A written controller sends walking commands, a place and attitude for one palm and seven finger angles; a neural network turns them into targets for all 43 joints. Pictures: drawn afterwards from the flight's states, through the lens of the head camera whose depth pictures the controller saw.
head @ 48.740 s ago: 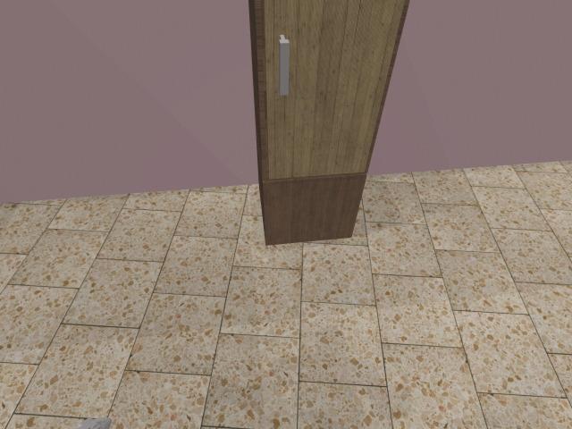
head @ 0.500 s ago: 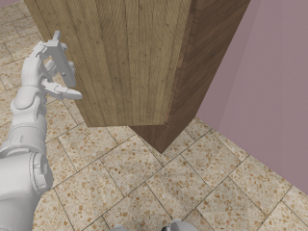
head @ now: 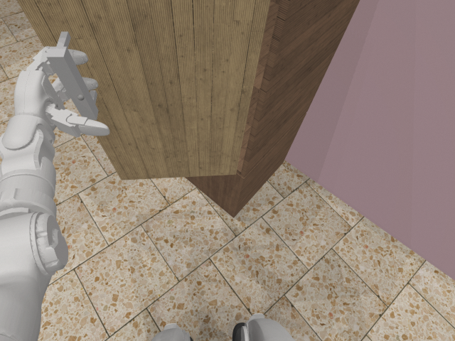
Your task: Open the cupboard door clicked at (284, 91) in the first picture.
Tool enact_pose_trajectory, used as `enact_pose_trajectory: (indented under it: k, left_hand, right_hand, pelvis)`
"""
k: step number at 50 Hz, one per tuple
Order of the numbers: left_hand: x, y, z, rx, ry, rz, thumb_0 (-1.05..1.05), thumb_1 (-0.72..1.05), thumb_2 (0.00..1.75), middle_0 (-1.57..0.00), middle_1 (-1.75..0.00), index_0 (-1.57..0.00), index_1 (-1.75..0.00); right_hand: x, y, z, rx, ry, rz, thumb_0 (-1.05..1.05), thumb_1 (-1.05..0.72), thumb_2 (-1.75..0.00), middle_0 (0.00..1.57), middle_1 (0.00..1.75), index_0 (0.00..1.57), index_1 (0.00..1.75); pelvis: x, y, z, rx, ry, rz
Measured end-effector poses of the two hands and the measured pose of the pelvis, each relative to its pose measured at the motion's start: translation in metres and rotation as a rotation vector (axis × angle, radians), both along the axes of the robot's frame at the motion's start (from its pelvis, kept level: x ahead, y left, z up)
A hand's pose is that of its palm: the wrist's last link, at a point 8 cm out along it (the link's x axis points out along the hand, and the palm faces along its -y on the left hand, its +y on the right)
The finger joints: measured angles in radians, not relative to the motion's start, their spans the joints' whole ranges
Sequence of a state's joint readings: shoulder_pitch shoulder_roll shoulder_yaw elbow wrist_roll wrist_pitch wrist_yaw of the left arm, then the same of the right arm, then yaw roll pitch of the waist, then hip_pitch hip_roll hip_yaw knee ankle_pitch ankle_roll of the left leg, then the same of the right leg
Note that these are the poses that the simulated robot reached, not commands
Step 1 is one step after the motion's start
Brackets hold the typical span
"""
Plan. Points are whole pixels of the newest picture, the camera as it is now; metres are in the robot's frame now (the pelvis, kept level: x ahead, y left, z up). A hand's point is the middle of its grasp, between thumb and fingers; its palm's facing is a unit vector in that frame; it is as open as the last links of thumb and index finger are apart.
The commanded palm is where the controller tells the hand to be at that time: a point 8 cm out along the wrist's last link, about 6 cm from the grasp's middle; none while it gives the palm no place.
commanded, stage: close the thumb around the handle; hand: left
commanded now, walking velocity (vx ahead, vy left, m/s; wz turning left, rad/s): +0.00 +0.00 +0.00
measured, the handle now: (78, 78) +0.55 +0.22 +0.11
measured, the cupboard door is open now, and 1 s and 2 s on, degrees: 46 46 89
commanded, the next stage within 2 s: pull the door open along its arc in 0.80 s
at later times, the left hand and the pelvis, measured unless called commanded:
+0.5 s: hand (84, 98) +0.50 +0.20 +0.10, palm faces +0.00 -1.00 -0.01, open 9.5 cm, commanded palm +0.48 +0.25 +0.10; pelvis +0.01 +0.01 +0.00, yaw +0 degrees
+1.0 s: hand (89, 99) +0.50 +0.19 +0.11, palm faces +0.01 -1.00 +0.00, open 5.6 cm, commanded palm +0.46 +0.24 +0.10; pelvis +0.01 +0.01 +0.00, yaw -1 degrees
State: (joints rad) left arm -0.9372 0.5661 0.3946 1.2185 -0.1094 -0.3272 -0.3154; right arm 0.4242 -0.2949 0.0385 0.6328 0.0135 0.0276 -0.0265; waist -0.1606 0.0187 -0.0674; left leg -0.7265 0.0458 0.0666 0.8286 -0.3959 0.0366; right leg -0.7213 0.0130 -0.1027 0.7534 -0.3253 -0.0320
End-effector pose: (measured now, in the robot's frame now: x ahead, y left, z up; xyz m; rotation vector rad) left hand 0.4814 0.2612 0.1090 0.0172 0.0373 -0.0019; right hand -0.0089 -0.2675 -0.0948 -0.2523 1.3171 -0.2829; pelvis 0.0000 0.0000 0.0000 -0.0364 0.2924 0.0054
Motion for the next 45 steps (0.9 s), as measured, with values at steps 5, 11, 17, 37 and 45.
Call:
enact_pose_trajectory:
  k: [5,11,17,37,45]
  left_hand:
    - [0.001,0.0,0.0,-0.004,-0.001,0.002,-0.01,-0.5,0.3,-0.33,-1.23,-0.37,-1.23]
    - [0.002,0.001,-0.001,-0.009,-0.003,0.002,-0.01,-0.45,0.32,-0.33,-1.24,-0.37,-1.24]
    - [0.002,0.001,-0.001,-0.006,-0.006,0.005,-0.01,-0.25,0.41,-0.34,-1.25,-0.37,-1.25]
    - [-0.002,-0.01,-0.002,-0.008,-0.019,-0.015,0.0,0.7,0.82,-0.39,-1.34,-0.39,-1.33]
    - [-0.002,-0.012,-0.003,-0.016,-0.014,-0.008,0.0,0.72,0.83,-0.37,-1.35,-0.39,-1.34]
  right_hand:
    - [0.004,0.002,0.0,0.004,-0.002,0.006,0.0,-0.91,-0.9,0.2,0.3,0.2,0.3]
    - [0.01,0.007,-0.001,0.011,-0.017,0.008,0.0,-0.91,-0.9,0.2,0.3,0.2,0.3]
    - [0.014,0.012,-0.002,0.02,-0.024,0.012,0.0,-0.91,-0.9,0.2,0.3,0.2,0.3]
    - [0.018,0.018,-0.003,0.035,-0.038,-0.008,0.0,-0.91,-0.9,0.2,0.3,0.2,0.3]
    - [0.02,0.013,0.0,0.018,-0.069,-0.017,0.0,-0.91,-0.9,0.2,0.3,0.2,0.3]
  pelvis:
    - [0.002,0.001,0.0,-0.001,0.002,0.002]
    - [0.004,0.004,0.0,-0.003,0.001,0.001]
    - [0.006,0.007,0.0,-0.004,0.001,0.001]
    - [0.01,0.01,0.002,-0.001,-0.018,-0.014]
    - [0.008,0.008,0.003,0.002,-0.025,-0.022]
